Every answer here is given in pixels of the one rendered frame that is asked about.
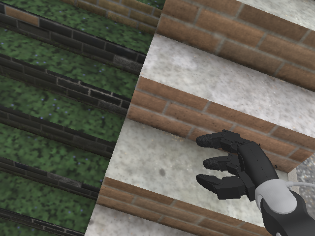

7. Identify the right robot hand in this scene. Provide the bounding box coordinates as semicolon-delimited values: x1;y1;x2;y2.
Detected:
196;129;279;202

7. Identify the robot right forearm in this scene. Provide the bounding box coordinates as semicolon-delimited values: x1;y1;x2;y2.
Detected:
255;179;315;236

